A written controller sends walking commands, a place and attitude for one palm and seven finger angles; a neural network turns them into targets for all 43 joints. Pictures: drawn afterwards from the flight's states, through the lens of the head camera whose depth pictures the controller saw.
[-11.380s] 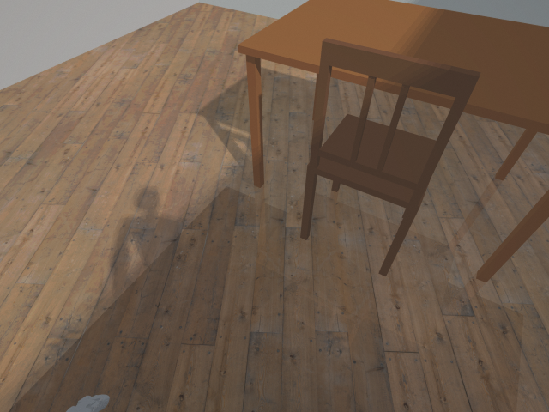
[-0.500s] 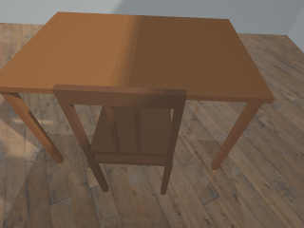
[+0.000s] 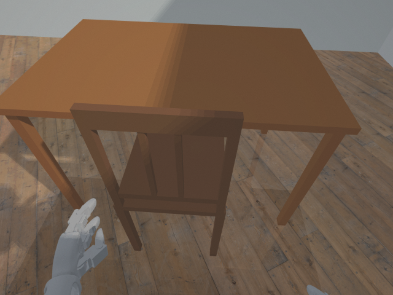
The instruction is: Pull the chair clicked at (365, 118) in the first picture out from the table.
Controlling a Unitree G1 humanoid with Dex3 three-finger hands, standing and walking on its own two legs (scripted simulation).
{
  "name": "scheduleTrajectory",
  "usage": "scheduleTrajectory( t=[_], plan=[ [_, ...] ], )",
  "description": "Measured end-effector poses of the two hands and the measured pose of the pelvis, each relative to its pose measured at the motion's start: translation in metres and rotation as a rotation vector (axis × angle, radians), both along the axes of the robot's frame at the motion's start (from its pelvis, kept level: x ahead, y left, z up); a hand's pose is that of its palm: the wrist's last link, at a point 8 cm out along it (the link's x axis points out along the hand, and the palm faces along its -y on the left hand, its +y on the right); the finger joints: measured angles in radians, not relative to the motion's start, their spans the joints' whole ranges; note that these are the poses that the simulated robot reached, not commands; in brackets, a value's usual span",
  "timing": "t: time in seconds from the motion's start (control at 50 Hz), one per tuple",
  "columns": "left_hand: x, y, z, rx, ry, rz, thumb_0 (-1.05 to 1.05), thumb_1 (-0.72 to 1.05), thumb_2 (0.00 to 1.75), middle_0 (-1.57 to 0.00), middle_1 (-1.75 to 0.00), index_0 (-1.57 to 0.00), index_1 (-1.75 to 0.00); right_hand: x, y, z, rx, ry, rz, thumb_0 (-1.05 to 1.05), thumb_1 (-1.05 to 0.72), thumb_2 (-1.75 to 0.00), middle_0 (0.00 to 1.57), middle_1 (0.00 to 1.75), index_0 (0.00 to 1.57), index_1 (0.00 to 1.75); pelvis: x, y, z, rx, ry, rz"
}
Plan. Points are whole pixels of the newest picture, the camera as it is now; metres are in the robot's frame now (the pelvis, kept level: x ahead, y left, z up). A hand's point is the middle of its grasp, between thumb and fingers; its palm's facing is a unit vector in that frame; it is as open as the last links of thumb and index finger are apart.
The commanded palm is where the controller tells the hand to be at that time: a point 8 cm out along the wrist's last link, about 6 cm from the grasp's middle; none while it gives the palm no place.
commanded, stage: raise the hand toward the chair's back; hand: left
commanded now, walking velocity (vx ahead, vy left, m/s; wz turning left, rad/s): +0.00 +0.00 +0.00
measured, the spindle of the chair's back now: (148, 166) +0.48 +0.14 -0.07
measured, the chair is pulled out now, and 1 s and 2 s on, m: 0.00 0.00 0.00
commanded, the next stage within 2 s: aim the fingers beside a spindle in 1.88 s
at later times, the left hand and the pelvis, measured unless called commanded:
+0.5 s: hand (114, 271) +0.19 +0.17 -0.04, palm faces -0.08 -1.00 -0.03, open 11.9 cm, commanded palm +0.16 +0.23 -0.03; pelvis -0.02 -0.04 -0.08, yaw +1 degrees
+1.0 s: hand (104, 257) +0.21 +0.19 -0.02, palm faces -0.02 -1.00 -0.05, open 15.9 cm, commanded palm +0.19 +0.25 -0.02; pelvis -0.01 -0.01 -0.06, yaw +0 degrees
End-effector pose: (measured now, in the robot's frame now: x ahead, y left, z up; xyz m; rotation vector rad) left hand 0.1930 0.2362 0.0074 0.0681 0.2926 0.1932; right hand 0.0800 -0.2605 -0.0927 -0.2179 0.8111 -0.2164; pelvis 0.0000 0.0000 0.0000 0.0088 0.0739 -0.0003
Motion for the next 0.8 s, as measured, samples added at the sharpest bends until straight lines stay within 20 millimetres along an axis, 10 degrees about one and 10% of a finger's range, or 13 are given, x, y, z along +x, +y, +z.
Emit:
scheduleTrajectory(
  t=[0.08, 0.2, 0.3, 0.5, 0.66, 0.8],
  plan=[
    [0.016, -0.016, 0.002, -0.059, -0.294, -0.171, 0.02, 0.77, 0.83, -0.17, -0.28, -0.18, -0.27, 0.052, -0.024, 0.016, -0.051, -0.189, 0.045, 0.02, -0.91, -0.9, 0.2, 0.3, 0.2, 0.3, -0.008, -0.012, -0.025, -0.002, 0.087, -0.021],
    [-0.032, -0.017, -0.061, -0.11, -0.169, -0.227, 0.01, 0.62, 0.78, -0.17, -0.26, -0.17, -0.25, 0.115, -0.034, 0.027, -0.105, -0.36, 0.144, 0.01, -0.91, -0.9, 0.2, 0.3, 0.2, 0.3, -0.012, -0.027, -0.06, -0.009, 0.161, -0.013],
    [-0.063, -0.001, -0.057, -0.044, -0.205, -0.093, 0.01, 0.49, 0.73, -0.16, -0.24, -0.16, -0.23, 0.14, -0.017, 0.005, -0.092, -0.347, 0.231, 0.01, -0.91, -0.9, 0.2, 0.3, 0.2, 0.3, -0.013, -0.036, -0.075, -0.043, 0.187, 0.02],
    [-0.018, -0.011, -0.045, -0.055, -0.2, -0.275, 0.01, 0.26, 0.63, -0.13, -0.2, -0.14, -0.2, 0.102, 0.021, -0.06, 0.081, -0.161, 0.188, 0.01, -0.9, -0.9, 0.21, 0.3, 0.2, 0.3, -0.019, -0.037, -0.08, -0.061, 0.219, 0.029],
    [-0.007, -0.004, -0.031, -0.04, -0.19, -0.212, 0.01, 0.07, 0.55, -0.11, -0.17, -0.12, -0.17, 0.059, 0.005, -0.059, 0.058, -0.068, 0.077, 0.02, -0.9, -0.9, 0.21, 0.3, 0.2, 0.3, -0.013, -0.028, -0.068, -0.045, 0.222, 0.013],
    [-0.006, -0.003, -0.035, -0.037, -0.195, -0.236, 0.0, -0.09, 0.48, -0.1, -0.15, -0.1, -0.14, 0.058, -0.014, -0.046, -0.032, -0.075, 0.063, 0.02, -0.9, -0.9, 0.2, 0.3, 0.2, 0.3, -0.012, -0.019, -0.067, -0.048, 0.223, 0.012]
  ],
)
